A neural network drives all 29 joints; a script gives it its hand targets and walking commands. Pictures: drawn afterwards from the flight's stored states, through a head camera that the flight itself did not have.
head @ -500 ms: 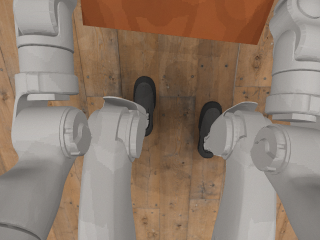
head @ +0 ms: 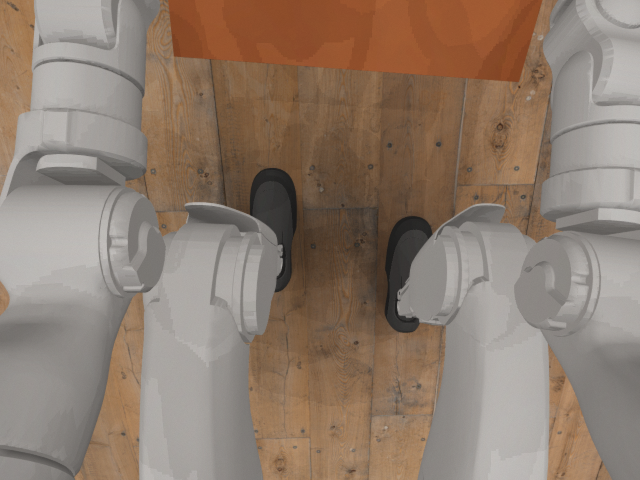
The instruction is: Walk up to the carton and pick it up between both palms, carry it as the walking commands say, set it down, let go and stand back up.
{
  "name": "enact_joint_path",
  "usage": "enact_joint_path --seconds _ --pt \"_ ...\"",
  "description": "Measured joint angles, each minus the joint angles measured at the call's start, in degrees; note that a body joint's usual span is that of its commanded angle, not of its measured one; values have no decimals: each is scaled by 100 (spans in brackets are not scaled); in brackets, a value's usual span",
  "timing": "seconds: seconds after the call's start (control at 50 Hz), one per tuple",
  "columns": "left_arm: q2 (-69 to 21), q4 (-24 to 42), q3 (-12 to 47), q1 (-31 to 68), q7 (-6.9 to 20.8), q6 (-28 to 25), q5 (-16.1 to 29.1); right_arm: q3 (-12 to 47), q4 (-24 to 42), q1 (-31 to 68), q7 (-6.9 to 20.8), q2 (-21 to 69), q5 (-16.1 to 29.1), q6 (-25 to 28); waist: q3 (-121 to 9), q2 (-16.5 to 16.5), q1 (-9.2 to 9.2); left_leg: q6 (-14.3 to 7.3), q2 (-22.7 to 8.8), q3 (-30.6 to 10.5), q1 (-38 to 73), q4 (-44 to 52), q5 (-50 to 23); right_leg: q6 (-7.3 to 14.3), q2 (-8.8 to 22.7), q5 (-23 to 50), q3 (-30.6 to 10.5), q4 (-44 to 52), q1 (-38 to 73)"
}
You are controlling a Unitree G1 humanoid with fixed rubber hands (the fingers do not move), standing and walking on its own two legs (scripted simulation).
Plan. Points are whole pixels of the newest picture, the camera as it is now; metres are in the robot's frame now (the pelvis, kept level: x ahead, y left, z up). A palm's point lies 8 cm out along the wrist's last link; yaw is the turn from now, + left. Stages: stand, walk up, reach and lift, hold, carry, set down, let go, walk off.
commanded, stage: set down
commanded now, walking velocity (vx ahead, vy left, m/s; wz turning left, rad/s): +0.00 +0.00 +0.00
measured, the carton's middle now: out of the picture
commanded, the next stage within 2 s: none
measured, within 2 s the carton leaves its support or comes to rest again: rests again in 0.72 s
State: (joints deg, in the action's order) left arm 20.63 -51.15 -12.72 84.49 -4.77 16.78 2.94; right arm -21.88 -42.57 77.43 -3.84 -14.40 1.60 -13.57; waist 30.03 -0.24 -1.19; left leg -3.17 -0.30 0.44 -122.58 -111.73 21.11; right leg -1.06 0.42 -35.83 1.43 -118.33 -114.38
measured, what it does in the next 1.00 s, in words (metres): stands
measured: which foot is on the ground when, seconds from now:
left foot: down 0.00-1.00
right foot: down 0.00-1.00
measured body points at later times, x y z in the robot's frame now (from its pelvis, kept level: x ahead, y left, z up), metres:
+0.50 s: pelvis +0.00 +0.00 -0.01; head +0.38 +0.04 +0.21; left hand +0.56 +0.21 -0.20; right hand +0.56 -0.17 -0.19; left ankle +0.17 +0.10 -0.39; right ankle +0.11 -0.13 -0.39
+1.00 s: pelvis +0.01 +0.00 -0.03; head +0.39 +0.03 +0.20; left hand +0.58 +0.20 -0.21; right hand +0.57 -0.17 -0.20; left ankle +0.17 +0.10 -0.39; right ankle +0.11 -0.13 -0.39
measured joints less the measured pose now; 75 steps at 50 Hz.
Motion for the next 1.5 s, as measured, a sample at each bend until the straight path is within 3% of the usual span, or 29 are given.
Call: enact_joint_path --seconds 0.32,0.8,1.5 --pt "45 -343 1 131 181 -218 36 0 -23 0 6 -43 0 -66 -21 130 3 -5 0 0 -124 -208 9 7 -2 -42 0 -225 -109" --pt "51 -361 1 133 254 -417 36 0 -162 2 270 -160 0 -5 -453 299 36 -4 0 0 -672 -387 50 20 -5 -111 0 -422 -648" --pt "51 -542 -26 -9 289 -726 36 0 -356 3 425 -168 0 187 -624 132 38 -6 0 -1 -839 -624 222 14 -11 -306 0 -628 -758"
